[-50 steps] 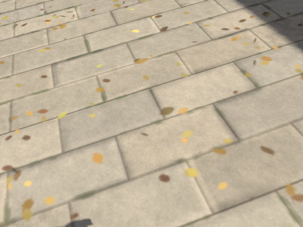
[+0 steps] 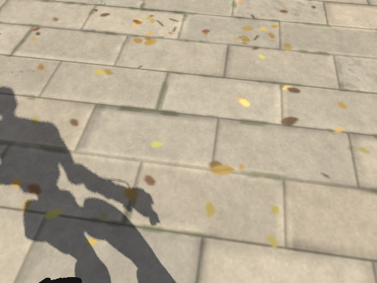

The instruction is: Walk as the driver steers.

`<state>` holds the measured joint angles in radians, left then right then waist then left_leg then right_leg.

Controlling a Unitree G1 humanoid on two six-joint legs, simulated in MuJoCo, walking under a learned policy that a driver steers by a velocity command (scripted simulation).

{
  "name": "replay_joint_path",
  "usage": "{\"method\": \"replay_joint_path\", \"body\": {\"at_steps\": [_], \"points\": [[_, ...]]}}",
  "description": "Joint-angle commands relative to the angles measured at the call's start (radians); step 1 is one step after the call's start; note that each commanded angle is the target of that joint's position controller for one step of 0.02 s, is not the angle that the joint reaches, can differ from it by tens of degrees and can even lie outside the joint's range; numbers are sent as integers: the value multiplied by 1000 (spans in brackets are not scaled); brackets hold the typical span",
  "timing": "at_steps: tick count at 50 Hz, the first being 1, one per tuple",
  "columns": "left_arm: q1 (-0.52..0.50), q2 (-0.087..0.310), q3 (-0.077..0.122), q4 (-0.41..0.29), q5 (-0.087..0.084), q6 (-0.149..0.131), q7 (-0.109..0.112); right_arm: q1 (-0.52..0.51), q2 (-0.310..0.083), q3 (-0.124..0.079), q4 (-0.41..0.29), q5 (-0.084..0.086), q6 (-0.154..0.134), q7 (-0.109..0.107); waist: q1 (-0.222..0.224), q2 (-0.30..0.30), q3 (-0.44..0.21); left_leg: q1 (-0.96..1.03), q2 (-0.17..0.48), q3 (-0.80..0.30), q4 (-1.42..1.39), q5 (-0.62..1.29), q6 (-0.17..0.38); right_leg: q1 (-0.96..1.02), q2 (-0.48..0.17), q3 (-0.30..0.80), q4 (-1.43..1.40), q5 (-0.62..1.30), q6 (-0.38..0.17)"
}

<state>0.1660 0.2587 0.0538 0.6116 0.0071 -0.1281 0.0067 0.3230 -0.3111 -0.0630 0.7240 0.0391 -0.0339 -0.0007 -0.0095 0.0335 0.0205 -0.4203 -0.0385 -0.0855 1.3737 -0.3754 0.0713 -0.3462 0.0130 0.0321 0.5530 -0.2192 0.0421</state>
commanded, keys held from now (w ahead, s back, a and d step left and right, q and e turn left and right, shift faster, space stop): w+q+shift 0.22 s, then s+q+shift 0.10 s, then s+e+shift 0.30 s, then w+e+shift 0.38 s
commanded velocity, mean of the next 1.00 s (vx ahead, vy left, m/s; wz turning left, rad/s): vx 0.50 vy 0.00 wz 0.08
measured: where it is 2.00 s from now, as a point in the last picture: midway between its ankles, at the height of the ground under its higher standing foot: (202, 102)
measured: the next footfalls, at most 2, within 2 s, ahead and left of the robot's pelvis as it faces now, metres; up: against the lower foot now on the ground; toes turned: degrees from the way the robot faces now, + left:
left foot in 0.34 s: +0.48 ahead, +0.14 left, +0.00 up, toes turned +25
right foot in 0.92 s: +0.51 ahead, -0.12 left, +0.00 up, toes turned -2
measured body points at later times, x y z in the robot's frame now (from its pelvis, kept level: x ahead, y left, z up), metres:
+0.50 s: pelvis +0.35 +0.05 -0.01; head +0.40 +0.08 +0.44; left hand +0.36 +0.35 -0.13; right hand +0.61 -0.11 -0.10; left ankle +0.44 +0.13 -0.73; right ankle +0.36 -0.14 -0.63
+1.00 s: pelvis +0.53 -0.01 +0.00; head +0.54 -0.05 +0.45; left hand +0.52 +0.28 -0.10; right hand +0.76 -0.26 -0.10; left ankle +0.45 +0.13 -0.67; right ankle +0.47 -0.12 -0.73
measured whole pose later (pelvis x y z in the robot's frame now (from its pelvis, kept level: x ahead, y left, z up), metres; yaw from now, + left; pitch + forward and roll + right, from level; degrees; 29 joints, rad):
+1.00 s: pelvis +0.53 -0.01 +0.00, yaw +1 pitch +3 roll +2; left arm 0.45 0.28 0.08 0.77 -0.02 -0.04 -0.03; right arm 0.03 -0.31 -0.08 0.75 0.03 -0.04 0.03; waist 0.09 0.04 -0.03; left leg -0.40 0.07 0.08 1.04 -0.46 0.01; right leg -0.27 -0.05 -0.05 0.67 -0.47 -0.05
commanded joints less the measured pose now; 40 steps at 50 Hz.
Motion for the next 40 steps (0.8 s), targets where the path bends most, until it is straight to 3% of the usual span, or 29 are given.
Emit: {"method": "replay_joint_path", "body": {"at_steps": [1, 2, 4, 7, 9, 10, 11, 12, 13, 14, 15, 16, 17, 18, 19, 20, 21, 22, 23, 24, 25, 27, 29, 31, 33, 35, 37, 40], "points": [[139, 80, 32, 22, 14, 4, -2, -127, -16, -1, -156, 0, -5, 19, 68, -109, -3, -418, 159, -30, 15, 71, 0, 353, -276, 320, -289, -73, -166], [125, 56, 26, 40, 0, 2, -9, -124, 0, 2, -163, 12, 8, 24, 50, -125, 9, -417, 179, -25, 2, 61, 0, 319, -268, 260, -307, -34, -164], [103, 68, 29, 68, -15, 0, -11, -141, 13, 9, -181, 6, 22, 31, 20, -112, 44, -447, 199, -18, -26, 110, -11, 271, -271, 158, -342, 62, -165], [65, 127, 39, 83, 0, -5, -2, -188, -13, 11, -197, -5, 18, 41, 2, -87, 97, -431, 198, 7, -179, 295, -34, 206, -249, -12, -404, 165, -156], [100, 155, 43, 103, 1, -5, 5, -268, -32, 10, -205, -10, 8, 54, 35, -35, 127, -394, 173, 72, -335, 418, -21, 231, -220, -119, -432, 219, -126], [135, 177, 47, 118, 0, -5, 6, -317, -24, 14, -219, -10, 2, 63, 55, -28, 140, -371, 164, 100, -416, 457, -6, 254, -227, -143, -444, 247, -115], [162, 191, 47, 132, 0, -1, 7, -355, -21, 15, -227, -7, -4, 73, 67, -19, 152, -352, 146, 133, -484, 466, 10, 295, -225, -175, -443, 332, -102], [142, 215, 49, 132, 1, 9, 12, -363, -27, 13, -230, -11, -11, 83, 49, -27, 168, -276, 99, 189, -585, 462, 26, 297, -201, -229, -391, 583, -77], [168, 248, 56, 132, 0, 17, 21, -359, -52, 1, -226, -20, -18, 88, 44, -56, 124, -169, 23, 263, -625, 452, 31, 322, -193, -242, -303, 902, -56], [183, 277, 61, 133, -6, 27, 35, -294, -75, -12, -210, -22, -21, 91, 2, -104, 67, -60, -39, 299, -650, 428, 34, 342, -200, -246, -173, 1149, -38], [174, 305, 67, 126, -15, 35, 42, -138, -121, -38, -174, -20, -18, 93, -83, -147, -21, 133, -79, 291, -659, 408, 56, 308, -218, -238, 27, 1284, -34], [134, 304, 67, 104, -25, 32, 38, 86, -199, -81, -120, -17, -4, 81, -197, -150, -125, 432, -76, 215, -713, 480, 106, 174, -214, -221, 285, 1196, -23], [177, 205, 41, 106, -41, 17, 21, 117, -195, -77, -91, -17, 8, 52, -169, 27, -120, 638, 35, 28, -864, 662, 160, -43, -77, -210, 620, 183, 22], [331, 90, -6, 78, 10, 1, 3, 14, -270, -61, -165, -79, -1, 29, -20, 285, -318, 897, 347, -386, -683, 1474, 335, -294, 31, -87, 1063, -539, 45], [298, 205, -5, 82, -17, -9, -7, 2, -211, -44, -207, -108, -7, 33, -109, 99, -646, 938, 492, -576, -809, 1374, 444, -290, 4, 137, 1140, -452, 27], [200, 237, 3, 82, -41, 6, 2, -50, -189, -40, -189, -90, -6, 36, -97, -45, -550, 763, 432, -487, -869, 1196, 383, -251, -46, 114, 1047, -361, 18], [176, 205, -1, 82, -40, 27, 16, -118, -135, -23, -166, -57, -13, 37, -38, -125, -364, 561, 384, -372, -902, 1055, 323, -280, -97, 77, 935, -313, 28], [186, 180, -6, 108, -35, 55, 27, -168, -61, 5, -155, -45, -21, 32, 3, -152, -271, 383, 353, -286, -932, 982, 288, -232, -135, 79, 863, -305, 37], [213, 180, -2, 127, -40, 85, 32, -183, -51, 11, -131, -57, -28, 33, 30, -119, -202, 206, 335, -204, -972, 968, 271, -133, -147, 83, 804, -294, 41], [242, 163, -1, 138, -40, 108, 37, -195, -52, 12, -105, -71, -33, 36, 53, -75, -173, 85, 318, -124, -1008, 976, 263, -49, -147, 83, 750, -291, 51], [251, 142, -2, 140, -35, 117, 44, -210, -64, 8, -85, -81, -37, 35, 60, -29, -160, 28, 305, -53, -1028, 1038, 264, -19, -126, 64, 718, -271, 64], [243, 146, 10, 126, -24, 122, 56, -235, -113, -8, -68, -85, -21, 10, 66, 13, -175, 85, 316, 15, -1027, 1129, 268, -104, -79, 35, 736, -224, 86], [247, 146, 21, 124, -25, 138, 59, -295, -86, 2, -79, -83, 14, -20, 79, 12, -194, 131, 310, 87, -1024, 1014, 252, -149, -75, 27, 724, -131, 102], [231, 136, 24, 110, -21, 159, 60, -357, -52, 16, -85, -79, 47, -42, 88, 40, -162, 137, 273, 158, -1025, 836, 224, -161, -89, 5, 643, -45, 106], [177, 128, 24, 79, -25, 176, 49, -339, -63, 10, -77, -76, 57, -44, 53, 71, -153, 140, 291, 164, -1105, 373, 207, -167, -132, -21, 563, 36, 95], [120, 148, 31, 40, -28, 178, 28, -290, -102, -10, -52, -52, 45, -39, 19, 123, -127, 189, 358, 90, -1185, 17, 184, -205, -163, -27, 499, -7, 65], [78, 162, 37, 20, -33, 165, 8, -247, -137, -28, -28, -39, 28, -35, 4, 107, -89, 274, 408, 42, -1236, -163, 155, -251, -173, -35, 408, -62, 17], [113, 145, 41, 43, -36, 151, -7, -266, -156, -44, -17, -27, 8, -22, 34, 87, -41, 320, 415, 76, -1274, -259, 111, -203, -167, -91, 290, -147, -52]]}}
Over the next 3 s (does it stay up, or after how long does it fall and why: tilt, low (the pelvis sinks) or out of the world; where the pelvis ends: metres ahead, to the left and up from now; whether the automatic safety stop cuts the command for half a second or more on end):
stays up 1.97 0.42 0.01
